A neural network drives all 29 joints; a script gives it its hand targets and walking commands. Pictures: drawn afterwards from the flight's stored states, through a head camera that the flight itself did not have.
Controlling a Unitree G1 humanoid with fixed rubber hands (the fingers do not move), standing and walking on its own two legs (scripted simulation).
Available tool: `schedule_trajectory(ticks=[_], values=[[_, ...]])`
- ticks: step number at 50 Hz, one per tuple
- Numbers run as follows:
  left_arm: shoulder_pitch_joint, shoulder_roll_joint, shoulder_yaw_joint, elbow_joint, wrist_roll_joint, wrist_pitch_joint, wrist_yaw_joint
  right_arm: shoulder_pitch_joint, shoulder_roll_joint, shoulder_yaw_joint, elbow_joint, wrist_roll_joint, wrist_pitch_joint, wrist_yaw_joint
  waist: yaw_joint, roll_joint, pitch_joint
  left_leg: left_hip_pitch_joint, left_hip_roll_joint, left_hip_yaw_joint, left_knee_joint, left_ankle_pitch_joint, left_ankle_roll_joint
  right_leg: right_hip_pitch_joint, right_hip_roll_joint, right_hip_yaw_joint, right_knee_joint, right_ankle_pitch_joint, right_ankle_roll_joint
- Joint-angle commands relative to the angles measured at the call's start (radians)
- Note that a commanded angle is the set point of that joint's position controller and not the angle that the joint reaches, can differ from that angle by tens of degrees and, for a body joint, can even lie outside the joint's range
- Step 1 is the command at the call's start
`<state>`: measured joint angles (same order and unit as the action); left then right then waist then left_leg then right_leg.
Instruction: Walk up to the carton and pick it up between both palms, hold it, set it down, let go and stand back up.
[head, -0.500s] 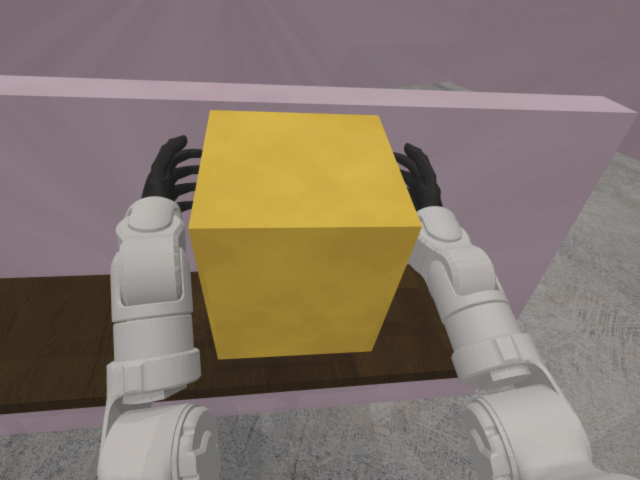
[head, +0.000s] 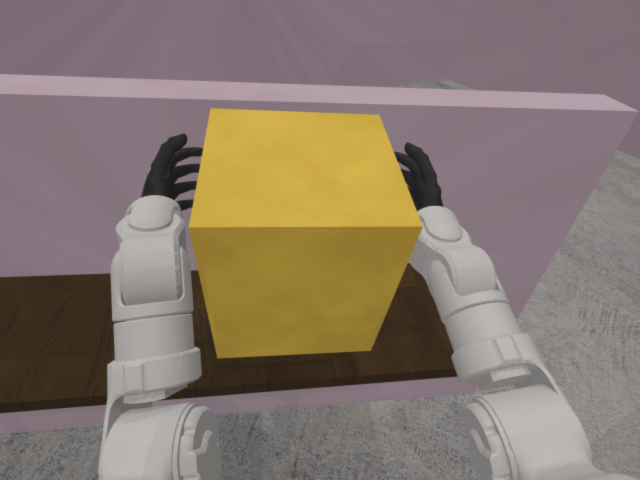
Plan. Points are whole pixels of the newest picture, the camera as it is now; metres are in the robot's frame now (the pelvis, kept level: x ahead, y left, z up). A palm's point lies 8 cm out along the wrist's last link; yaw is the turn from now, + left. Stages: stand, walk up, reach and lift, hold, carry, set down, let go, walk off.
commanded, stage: hold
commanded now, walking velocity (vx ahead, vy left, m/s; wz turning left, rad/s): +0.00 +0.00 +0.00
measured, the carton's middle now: (296, 238) +0.38 +0.01 +0.16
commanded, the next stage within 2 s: none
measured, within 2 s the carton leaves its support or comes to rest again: neither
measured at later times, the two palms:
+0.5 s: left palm (161, 203) +0.36 +0.16 +0.23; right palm (418, 203) +0.37 -0.14 +0.22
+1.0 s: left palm (161, 203) +0.36 +0.16 +0.23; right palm (419, 203) +0.36 -0.14 +0.23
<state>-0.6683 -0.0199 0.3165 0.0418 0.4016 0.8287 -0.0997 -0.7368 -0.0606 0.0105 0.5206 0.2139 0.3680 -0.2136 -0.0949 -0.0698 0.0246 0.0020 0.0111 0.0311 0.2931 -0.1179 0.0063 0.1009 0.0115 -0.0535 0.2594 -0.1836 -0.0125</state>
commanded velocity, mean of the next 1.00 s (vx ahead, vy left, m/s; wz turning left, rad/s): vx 0.00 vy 0.00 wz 0.00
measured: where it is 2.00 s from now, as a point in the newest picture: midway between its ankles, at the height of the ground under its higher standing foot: outside the picture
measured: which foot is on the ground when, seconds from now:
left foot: down 0.00-1.00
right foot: down 0.00-1.00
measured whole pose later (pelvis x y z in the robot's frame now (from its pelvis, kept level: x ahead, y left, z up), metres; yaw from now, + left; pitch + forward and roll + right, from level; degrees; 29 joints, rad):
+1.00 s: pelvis +0.00 +0.00 +0.00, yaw +0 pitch -9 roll +0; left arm -0.70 -0.02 0.32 0.10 0.39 0.81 -0.08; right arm -0.78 -0.06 -0.02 0.56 0.20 0.38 -0.20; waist -0.08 -0.07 0.02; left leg -0.02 0.01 0.03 0.30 -0.11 0.01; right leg 0.07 0.01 -0.05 0.27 -0.18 -0.01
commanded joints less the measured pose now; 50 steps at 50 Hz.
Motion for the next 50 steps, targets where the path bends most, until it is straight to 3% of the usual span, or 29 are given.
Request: schedule_trajectory(ticks=[1, 4, 5, 7, 9, 12, 14, 16, 21, 26, 27, 32, 36, 38, 42, 45, 50], values=[[-0.556, -0.474, -0.411, -0.045, -0.171, -0.052, -0.130, -0.722, 0.532, 0.292, -0.277, 0.077, -0.054, 0.090, -0.005, 0.072, -0.281, 0.166, -0.033, 0.030, 0.001, 0.170, 0.002, -0.065, 0.033, -0.034, -0.037, 0.160, 0.058], [-0.558, -0.474, -0.410, -0.043, -0.171, -0.053, -0.131, -0.723, 0.533, 0.291, -0.276, 0.076, -0.054, 0.090, -0.005, 0.071, -0.280, 0.165, -0.033, 0.030, 0.000, 0.168, 0.002, -0.066, 0.032, -0.034, -0.037, 0.159, 0.059], [-0.566, -0.472, -0.386, 0.031, -0.151, -0.047, -0.130, -0.747, 0.501, 0.244, -0.222, 0.055, -0.048, 0.093, -0.004, 0.091, -0.206, 0.136, -0.031, 0.035, -0.016, 0.098, -0.004, -0.097, 0.030, -0.037, -0.046, 0.082, 0.052], [-0.565, -0.468, -0.368, 0.033, -0.141, -0.046, -0.129, -0.738, 0.505, 0.231, -0.198, 0.044, -0.048, 0.101, -0.002, 0.072, -0.193, 0.117, -0.029, 0.037, -0.032, 0.073, 0.003, -0.096, 0.029, -0.038, -0.046, 0.056, 0.050], [-0.582, -0.477, -0.378, 0.010, -0.155, -0.051, -0.126, -0.763, 0.519, 0.242, -0.228, 0.055, -0.057, 0.107, 0.009, 0.077, -0.253, 0.117, -0.028, 0.037, -0.025, 0.098, -0.001, -0.075, 0.034, -0.041, -0.034, 0.079, 0.049], [-0.582, -0.501, -0.420, -0.022, -0.186, -0.062, -0.115, -0.785, 0.540, 0.273, -0.283, 0.077, -0.067, 0.099, -0.004, 0.083, -0.336, 0.180, -0.036, 0.031, 0.021, 0.204, -0.012, -0.060, 0.037, -0.037, -0.023, 0.185, 0.058], [-0.590, -0.503, -0.432, -0.054, -0.206, -0.072, -0.109, -0.798, 0.561, 0.310, -0.327, 0.094, -0.070, 0.087, 0.001, 0.059, -0.401, 0.211, -0.044, 0.027, 0.046, 0.254, -0.010, -0.040, 0.042, -0.039, -0.013, 0.260, 0.074], [-0.554, -0.491, -0.426, -0.042, -0.196, -0.070, -0.104, -0.760, 0.542, 0.320, -0.310, 0.098, -0.062, 0.080, -0.002, 0.067, -0.378, 0.216, -0.043, 0.025, 0.043, 0.263, -0.011, -0.039, 0.042, -0.037, -0.010, 0.283, 0.077], [-0.552, -0.474, -0.393, -0.010, -0.162, -0.052, -0.116, -0.713, 0.521, 0.261, -0.223, 0.064, -0.047, 0.094, 0.002, 0.073, -0.243, 0.131, -0.034, 0.036, -0.017, 0.117, -0.005, -0.074, 0.032, -0.036, -0.034, 0.116, 0.060], [-0.569, -0.489, -0.425, -0.033, -0.180, -0.055, -0.118, -0.728, 0.520, 0.266, -0.236, 0.083, -0.044, 0.090, -0.021, 0.093, -0.275, 0.184, -0.034, 0.029, 0.019, 0.222, -0.027, -0.066, 0.038, -0.034, -0.030, 0.194, 0.061], [-0.573, -0.492, -0.417, -0.044, -0.181, -0.056, -0.118, -0.742, 0.528, 0.282, -0.247, 0.092, -0.044, 0.090, -0.006, 0.090, -0.285, 0.178, -0.036, 0.028, 0.019, 0.226, -0.022, -0.055, 0.038, -0.037, -0.026, 0.200, 0.062], [-0.553, -0.498, -0.438, -0.059, -0.189, -0.058, -0.112, -0.735, 0.532, 0.288, -0.285, 0.095, -0.047, 0.087, -0.012, 0.089, -0.306, 0.181, -0.038, 0.026, 0.025, 0.235, -0.027, -0.051, 0.039, -0.035, -0.018, 0.224, 0.064], [-0.536, -0.484, -0.402, -0.028, -0.171, -0.049, -0.114, -0.736, 0.523, 0.286, -0.257, 0.084, -0.041, 0.093, 0.011, 0.062, -0.264, 0.148, -0.033, 0.030, 0.000, 0.178, -0.012, -0.058, 0.041, -0.036, -0.024, 0.166, 0.059], [-0.554, -0.476, -0.389, -0.019, -0.173, -0.050, -0.116, -0.742, 0.526, 0.283, -0.242, 0.080, -0.037, 0.092, 0.007, 0.048, -0.273, 0.154, -0.036, 0.032, 0.001, 0.170, -0.006, -0.062, 0.039, -0.036, -0.028, 0.167, 0.062], [-0.598, -0.498, -0.430, -0.037, -0.198, -0.066, -0.106, -0.781, 0.548, 0.286, -0.274, 0.084, -0.053, 0.096, 0.005, 0.077, -0.322, 0.164, -0.036, 0.031, 0.012, 0.179, -0.011, -0.072, 0.039, -0.032, -0.024, 0.161, 0.061], [-0.590, -0.501, -0.412, 0.014, -0.186, -0.062, -0.104, -0.792, 0.547, 0.264, -0.265, 0.061, -0.053, 0.098, 0.007, 0.064, -0.294, 0.131, -0.036, 0.035, -0.005, 0.103, 0.003, -0.087, 0.036, -0.032, -0.035, 0.102, 0.059], [-0.612, -0.498, -0.402, 0.014, -0.176, -0.060, -0.097, -0.777, 0.532, 0.236, -0.192, 0.052, -0.049, 0.114, 0.006, 0.093, -0.291, 0.125, -0.026, 0.031, -0.020, 0.077, -0.001, -0.093, 0.034, -0.034, -0.031, 0.055, 0.051]])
